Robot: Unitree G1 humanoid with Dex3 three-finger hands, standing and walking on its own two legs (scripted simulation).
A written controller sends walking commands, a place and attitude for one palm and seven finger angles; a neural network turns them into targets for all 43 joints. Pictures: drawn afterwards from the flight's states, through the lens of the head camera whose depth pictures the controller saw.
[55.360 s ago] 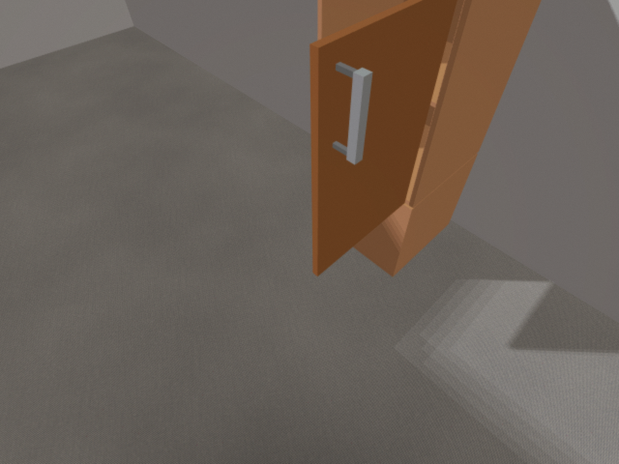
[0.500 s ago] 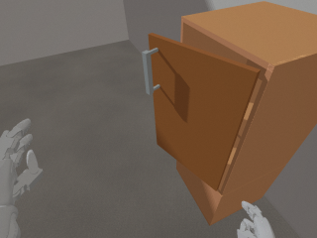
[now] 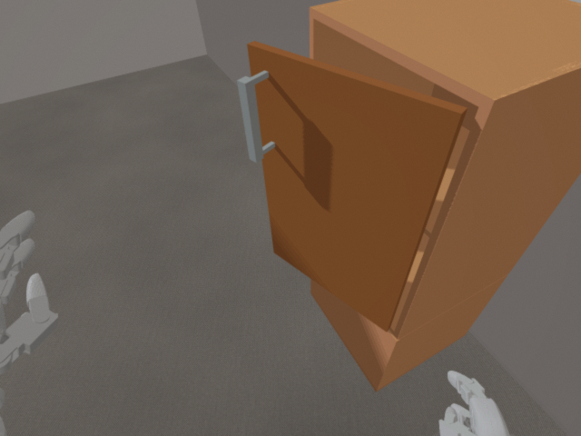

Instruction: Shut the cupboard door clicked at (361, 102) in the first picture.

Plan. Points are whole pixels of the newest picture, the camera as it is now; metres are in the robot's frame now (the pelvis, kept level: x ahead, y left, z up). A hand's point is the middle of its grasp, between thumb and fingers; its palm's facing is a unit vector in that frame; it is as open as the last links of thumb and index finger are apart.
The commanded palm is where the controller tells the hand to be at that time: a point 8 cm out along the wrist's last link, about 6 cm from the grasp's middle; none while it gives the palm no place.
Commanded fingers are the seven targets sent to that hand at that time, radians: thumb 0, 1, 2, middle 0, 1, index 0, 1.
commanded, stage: step back with the hand held close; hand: left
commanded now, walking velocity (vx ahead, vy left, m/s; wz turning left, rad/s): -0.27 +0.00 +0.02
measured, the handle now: (259, 118) +0.63 +0.11 +0.13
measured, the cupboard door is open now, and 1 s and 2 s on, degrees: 20 20 20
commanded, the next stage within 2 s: stop stepping back and stand still in 1.34 s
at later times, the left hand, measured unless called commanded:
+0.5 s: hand out of the picture +0.13 +0.30 +0.15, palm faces +0.45 -0.77 -0.45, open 7.4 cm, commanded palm +0.06 +0.32 +0.18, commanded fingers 0.00 0.90 0.90 -0.20 -0.30 -0.20 -0.30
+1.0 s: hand out of the picture +0.09 +0.29 +0.16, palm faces +0.44 -0.79 -0.43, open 7.4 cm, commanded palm +0.02 +0.32 +0.18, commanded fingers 0.00 0.90 0.90 -0.20 -0.30 -0.20 -0.30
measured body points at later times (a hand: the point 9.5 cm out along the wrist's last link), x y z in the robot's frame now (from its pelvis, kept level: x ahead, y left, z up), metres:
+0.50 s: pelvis -0.07 +0.02 -0.02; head -0.07 +0.03 +0.43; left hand +0.10 +0.33 +0.18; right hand +0.09 -0.22 -0.09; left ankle +0.00 +0.07 -0.74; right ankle -0.03 -0.11 -0.74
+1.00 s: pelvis -0.11 +0.02 -0.02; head -0.09 +0.05 +0.43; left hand +0.06 +0.33 +0.19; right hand +0.06 -0.22 -0.09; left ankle +0.00 +0.07 -0.74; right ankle -0.11 -0.12 -0.74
